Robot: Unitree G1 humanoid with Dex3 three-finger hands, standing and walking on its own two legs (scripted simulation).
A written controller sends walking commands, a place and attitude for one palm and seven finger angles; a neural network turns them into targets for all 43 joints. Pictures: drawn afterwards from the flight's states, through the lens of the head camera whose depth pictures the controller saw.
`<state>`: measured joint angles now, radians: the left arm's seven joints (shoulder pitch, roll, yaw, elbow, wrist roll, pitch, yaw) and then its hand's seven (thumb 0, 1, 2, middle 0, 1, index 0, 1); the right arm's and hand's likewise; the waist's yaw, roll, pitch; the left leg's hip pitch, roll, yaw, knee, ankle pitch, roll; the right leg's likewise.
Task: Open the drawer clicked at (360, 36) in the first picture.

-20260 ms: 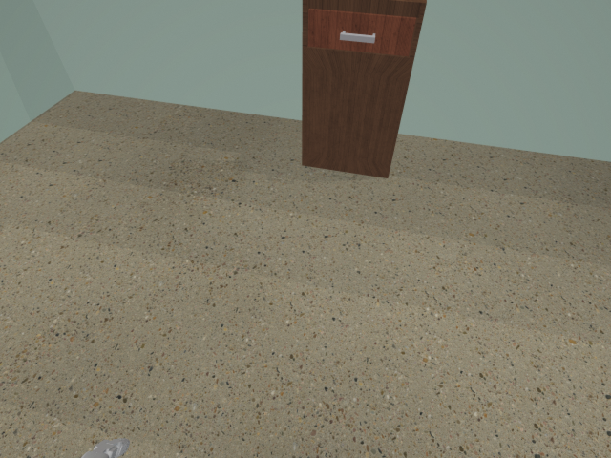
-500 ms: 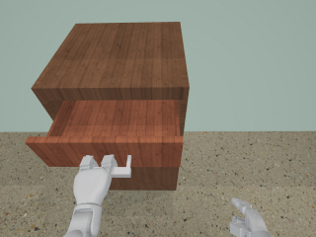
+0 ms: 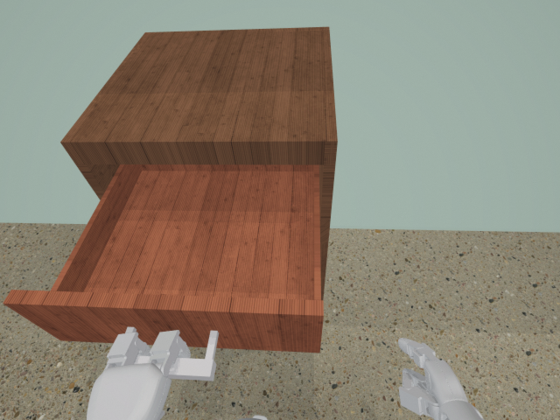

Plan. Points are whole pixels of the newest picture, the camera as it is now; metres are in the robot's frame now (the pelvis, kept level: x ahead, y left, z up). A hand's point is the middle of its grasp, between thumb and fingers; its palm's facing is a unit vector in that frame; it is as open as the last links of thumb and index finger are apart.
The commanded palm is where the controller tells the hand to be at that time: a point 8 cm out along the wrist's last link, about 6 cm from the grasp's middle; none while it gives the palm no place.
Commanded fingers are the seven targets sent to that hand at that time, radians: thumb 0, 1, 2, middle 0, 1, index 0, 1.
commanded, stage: pull the drawer open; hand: left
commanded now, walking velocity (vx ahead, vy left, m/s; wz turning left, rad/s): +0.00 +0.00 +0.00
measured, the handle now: (167, 351) +0.21 +0.19 +0.00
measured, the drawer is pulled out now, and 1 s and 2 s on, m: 0.27 0.30 0.30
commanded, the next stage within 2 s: open the thumb to release the handle in 0.34 s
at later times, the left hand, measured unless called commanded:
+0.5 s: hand out of the picture +0.12 +0.19 -0.01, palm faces -0.08 -0.11 -0.99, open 6.1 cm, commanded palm +0.09 +0.21 +0.04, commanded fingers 0.00 0.62 0.78 -0.38 -1.32 -0.38 -1.32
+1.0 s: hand out of the picture +0.12 +0.19 -0.01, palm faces -0.06 -0.11 -0.99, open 12.9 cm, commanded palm +0.08 +0.20 +0.04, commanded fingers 0.00 -0.50 0.30 -0.30 -1.20 -0.30 -1.20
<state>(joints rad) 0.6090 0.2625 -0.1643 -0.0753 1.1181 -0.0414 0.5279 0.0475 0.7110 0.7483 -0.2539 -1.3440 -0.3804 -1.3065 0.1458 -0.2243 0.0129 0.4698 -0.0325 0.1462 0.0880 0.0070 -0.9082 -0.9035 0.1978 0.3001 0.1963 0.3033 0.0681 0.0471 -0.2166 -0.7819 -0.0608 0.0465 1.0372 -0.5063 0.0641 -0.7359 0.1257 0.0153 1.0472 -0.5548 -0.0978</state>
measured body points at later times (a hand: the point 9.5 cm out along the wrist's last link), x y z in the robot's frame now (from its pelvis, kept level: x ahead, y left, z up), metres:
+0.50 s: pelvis -0.01 -0.03 -0.02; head +0.04 -0.06 +0.43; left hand +0.12 +0.20 +0.04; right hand +0.22 -0.23 -0.11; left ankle +0.00 +0.08 -0.67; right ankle -0.03 -0.07 -0.67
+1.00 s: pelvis -0.02 -0.04 -0.01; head +0.02 -0.08 +0.44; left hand +0.12 +0.19 +0.04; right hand +0.20 -0.25 -0.11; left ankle +0.00 +0.08 -0.67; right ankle -0.03 -0.07 -0.67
